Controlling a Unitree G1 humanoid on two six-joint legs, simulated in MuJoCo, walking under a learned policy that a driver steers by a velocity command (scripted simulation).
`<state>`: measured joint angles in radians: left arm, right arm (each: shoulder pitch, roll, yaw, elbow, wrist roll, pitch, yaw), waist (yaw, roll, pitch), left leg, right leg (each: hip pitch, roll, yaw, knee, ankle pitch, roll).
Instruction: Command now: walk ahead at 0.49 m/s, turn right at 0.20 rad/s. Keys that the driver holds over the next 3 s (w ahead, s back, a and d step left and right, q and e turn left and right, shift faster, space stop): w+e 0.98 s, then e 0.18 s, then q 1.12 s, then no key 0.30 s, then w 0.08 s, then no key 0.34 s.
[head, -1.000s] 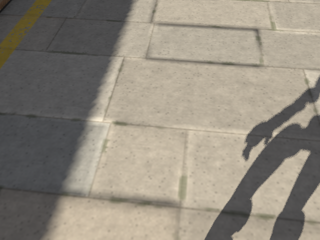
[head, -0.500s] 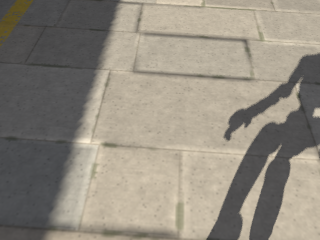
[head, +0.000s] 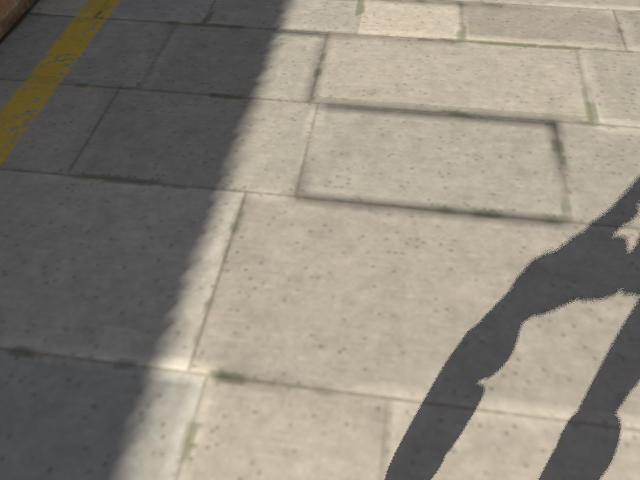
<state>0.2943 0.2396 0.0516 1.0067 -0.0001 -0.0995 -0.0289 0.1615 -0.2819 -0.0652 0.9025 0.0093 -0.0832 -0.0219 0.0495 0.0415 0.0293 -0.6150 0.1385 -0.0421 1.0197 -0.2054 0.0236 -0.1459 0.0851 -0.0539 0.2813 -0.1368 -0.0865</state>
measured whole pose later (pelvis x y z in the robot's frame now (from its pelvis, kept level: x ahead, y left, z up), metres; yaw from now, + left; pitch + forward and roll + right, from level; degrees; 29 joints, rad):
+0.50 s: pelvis +0.28 +0.05 +0.00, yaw -15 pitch +0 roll +2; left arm 0.24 0.31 0.09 0.86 -0.03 -0.03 0.01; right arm 0.22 -0.25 -0.06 0.91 -0.01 -0.11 0.01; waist -0.02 -0.05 0.03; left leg -0.18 -0.01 0.13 0.33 -0.16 0.03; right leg -0.60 -0.09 0.05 1.11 -0.27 -0.03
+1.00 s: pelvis +0.51 -0.10 +0.00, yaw -33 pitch +1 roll +1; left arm 0.27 0.27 0.08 0.75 -0.01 -0.05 -0.02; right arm 0.12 -0.30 -0.07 0.81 0.00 -0.11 0.00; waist 0.02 0.02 0.06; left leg -0.56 0.11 -0.05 1.10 -0.31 -0.02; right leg -0.26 0.10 0.02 0.41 -0.17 -0.11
